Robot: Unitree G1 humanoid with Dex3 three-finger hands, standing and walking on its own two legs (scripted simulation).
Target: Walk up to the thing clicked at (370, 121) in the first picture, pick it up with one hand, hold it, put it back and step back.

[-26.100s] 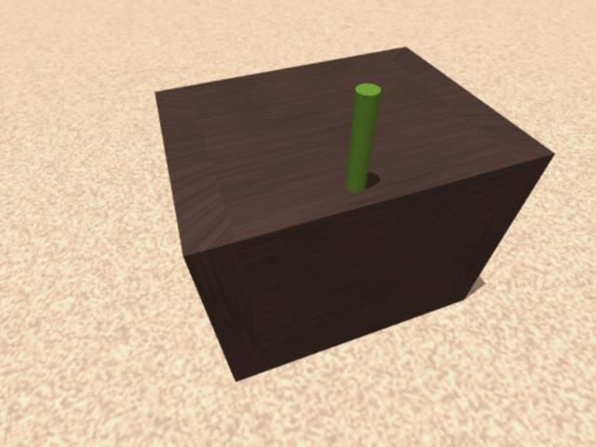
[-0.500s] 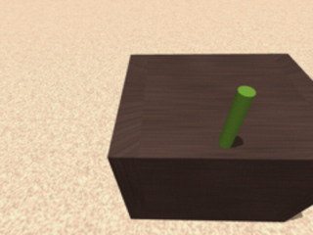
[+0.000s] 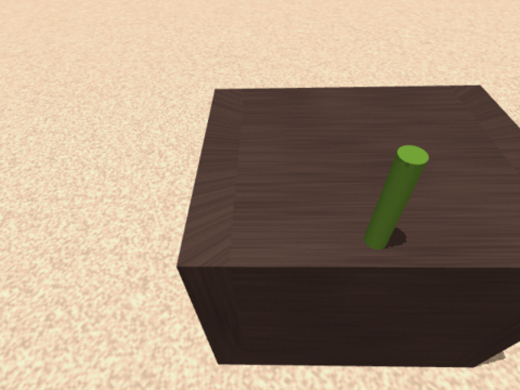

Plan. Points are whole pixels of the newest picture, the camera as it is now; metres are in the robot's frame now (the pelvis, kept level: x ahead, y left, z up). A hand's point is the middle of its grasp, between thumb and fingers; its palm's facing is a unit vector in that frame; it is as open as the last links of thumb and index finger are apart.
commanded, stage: home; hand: right
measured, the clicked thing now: (391, 203) +0.43 -0.21 +0.04
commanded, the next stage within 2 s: stand in 0.20 s
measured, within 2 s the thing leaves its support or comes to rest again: neither
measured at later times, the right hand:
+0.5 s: hand out of the picture +0.06 -0.25 -0.16, palm faces -0.02 +0.94 -0.35, open 15.7 cm
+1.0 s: hand out of the picture +0.06 -0.25 -0.16, palm faces -0.02 +0.94 -0.34, open 7.5 cm
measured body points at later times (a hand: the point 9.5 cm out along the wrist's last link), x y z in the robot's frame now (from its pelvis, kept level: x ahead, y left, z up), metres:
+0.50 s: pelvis +0.00 +0.00 +0.00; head +0.00 +0.00 +0.45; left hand +0.07 +0.30 -0.13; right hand +0.06 -0.30 -0.13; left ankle -0.03 +0.14 -0.75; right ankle +0.02 -0.13 -0.75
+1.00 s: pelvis +0.00 +0.00 +0.00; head +0.00 +0.00 +0.45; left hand +0.07 +0.30 -0.13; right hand +0.06 -0.30 -0.13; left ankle -0.03 +0.14 -0.75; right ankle +0.02 -0.13 -0.75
